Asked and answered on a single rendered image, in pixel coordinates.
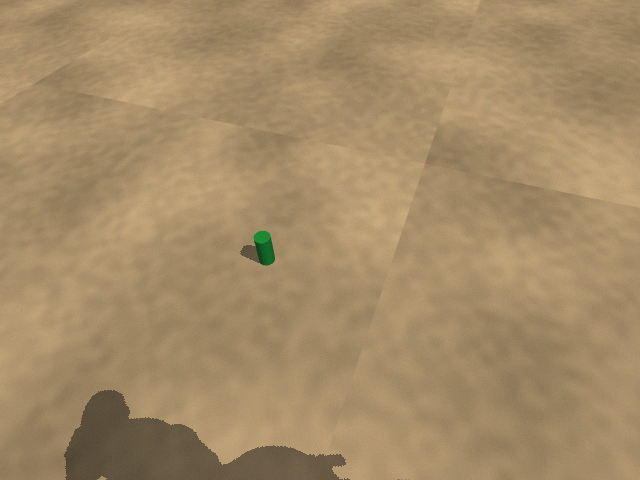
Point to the can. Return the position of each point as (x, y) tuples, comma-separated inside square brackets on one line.
[(264, 247)]

